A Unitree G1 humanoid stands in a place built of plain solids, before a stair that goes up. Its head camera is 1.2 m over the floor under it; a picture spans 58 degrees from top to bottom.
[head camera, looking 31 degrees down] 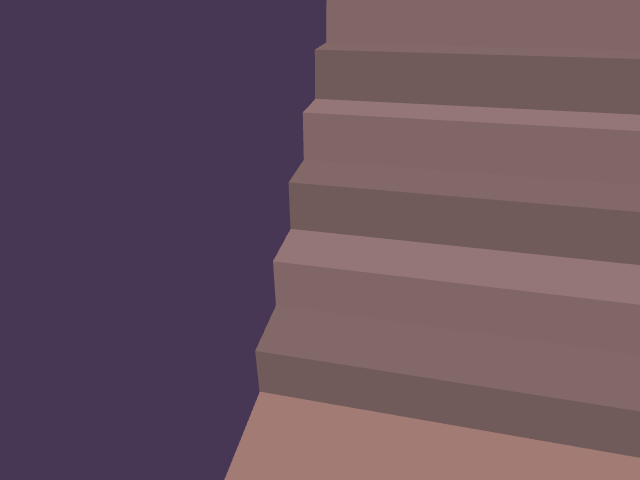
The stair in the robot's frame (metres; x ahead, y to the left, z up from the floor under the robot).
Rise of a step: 0.19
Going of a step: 0.23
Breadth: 1.30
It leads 12 degrees to the right of straight ahead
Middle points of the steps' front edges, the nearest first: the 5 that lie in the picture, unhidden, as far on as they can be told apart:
0.86 -0.43 0.19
1.09 -0.48 0.38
1.31 -0.52 0.58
1.53 -0.57 0.77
1.76 -0.62 0.96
